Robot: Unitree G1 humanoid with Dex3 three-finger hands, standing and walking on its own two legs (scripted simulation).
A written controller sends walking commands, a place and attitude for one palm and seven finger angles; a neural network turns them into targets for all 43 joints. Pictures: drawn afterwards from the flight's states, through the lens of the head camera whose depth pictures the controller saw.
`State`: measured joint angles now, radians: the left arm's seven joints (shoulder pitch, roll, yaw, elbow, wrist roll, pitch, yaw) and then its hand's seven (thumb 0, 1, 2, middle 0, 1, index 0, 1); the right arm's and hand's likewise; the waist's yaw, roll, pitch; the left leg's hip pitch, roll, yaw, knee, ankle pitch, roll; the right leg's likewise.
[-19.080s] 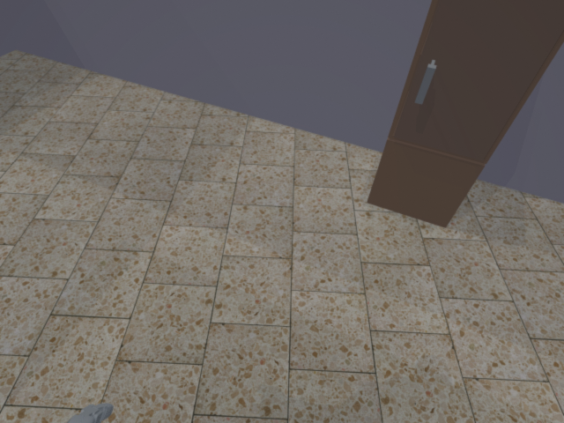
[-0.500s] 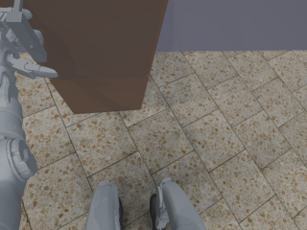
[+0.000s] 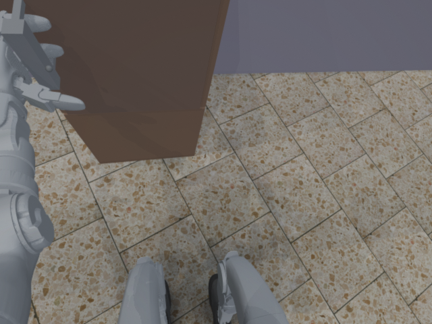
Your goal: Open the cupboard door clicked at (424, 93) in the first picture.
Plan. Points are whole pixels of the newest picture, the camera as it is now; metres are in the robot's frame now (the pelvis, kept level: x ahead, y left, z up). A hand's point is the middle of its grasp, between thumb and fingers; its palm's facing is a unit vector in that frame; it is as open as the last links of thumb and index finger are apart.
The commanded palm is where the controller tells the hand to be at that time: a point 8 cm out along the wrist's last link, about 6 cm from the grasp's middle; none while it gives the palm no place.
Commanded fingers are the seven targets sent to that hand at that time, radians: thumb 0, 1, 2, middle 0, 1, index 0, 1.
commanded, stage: close the thumb around the handle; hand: left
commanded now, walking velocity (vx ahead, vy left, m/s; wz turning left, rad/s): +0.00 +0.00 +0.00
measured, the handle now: (36, 47) +0.58 +0.25 +0.04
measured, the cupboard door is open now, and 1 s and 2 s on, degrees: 0 0 51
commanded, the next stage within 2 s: pull the door open along its arc in 0.76 s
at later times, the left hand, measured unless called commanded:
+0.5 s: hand (48, 67) +0.53 +0.23 +0.05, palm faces +0.05 -1.00 -0.02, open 8.7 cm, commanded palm +0.51 +0.26 +0.05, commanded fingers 0.00 0.79 0.85 -0.39 -1.34 -0.39 -1.34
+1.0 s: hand (50, 69) +0.53 +0.22 +0.05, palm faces +0.06 -1.00 +0.00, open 5.8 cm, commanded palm +0.49 +0.26 +0.05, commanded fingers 0.00 0.90 0.90 -0.40 -1.35 -0.40 -1.35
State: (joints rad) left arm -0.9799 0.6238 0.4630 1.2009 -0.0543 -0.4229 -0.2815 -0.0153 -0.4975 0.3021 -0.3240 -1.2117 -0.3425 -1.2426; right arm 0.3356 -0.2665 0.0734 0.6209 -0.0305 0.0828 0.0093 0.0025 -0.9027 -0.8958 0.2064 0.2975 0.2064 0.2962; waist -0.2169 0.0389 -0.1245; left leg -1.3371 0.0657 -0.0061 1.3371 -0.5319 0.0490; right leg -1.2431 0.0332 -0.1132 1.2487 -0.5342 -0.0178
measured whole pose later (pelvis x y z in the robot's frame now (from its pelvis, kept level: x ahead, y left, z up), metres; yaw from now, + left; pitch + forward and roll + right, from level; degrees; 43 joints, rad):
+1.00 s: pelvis +0.00 +0.00 +0.00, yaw +0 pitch +30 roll -5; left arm -0.93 0.60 0.47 1.14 -0.09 -0.42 -0.28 0.01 0.68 0.83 -0.40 -1.35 -0.40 -1.35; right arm 0.34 -0.26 0.06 0.62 -0.02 0.09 0.01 0.00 -0.90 -0.90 0.21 0.30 0.21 0.30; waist -0.21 0.04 -0.13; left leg -1.32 0.07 0.01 1.33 -0.54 0.05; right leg -1.23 0.04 -0.10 1.25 -0.54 -0.02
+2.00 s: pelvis +0.03 -0.04 +0.03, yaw +4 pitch +20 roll +0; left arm 0.06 -0.11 -0.19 0.31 0.13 -0.44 0.57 0.03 0.65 0.69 -0.25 -1.29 -0.31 -1.32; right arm 0.19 -0.17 -0.01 0.59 -0.08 -0.02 0.05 0.01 -0.90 -0.90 0.20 0.30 0.20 0.30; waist -0.02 0.02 -0.20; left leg -1.00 0.03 0.01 1.18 -0.53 -0.01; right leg -0.95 0.00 -0.09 1.18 -0.59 -0.06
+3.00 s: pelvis +0.00 -0.03 +0.03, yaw +5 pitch +20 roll +0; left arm -0.09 -0.10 -0.16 0.45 0.12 -0.49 0.56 -0.01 -0.50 0.30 -0.32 -0.54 -0.33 -0.54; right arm 0.16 -0.17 0.01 0.61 -0.09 -0.03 0.03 0.01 -0.90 -0.90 0.20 0.30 0.20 0.30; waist -0.02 0.02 -0.18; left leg -1.05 0.01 0.01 1.21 -0.50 0.00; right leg -1.00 -0.01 -0.09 1.22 -0.57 -0.06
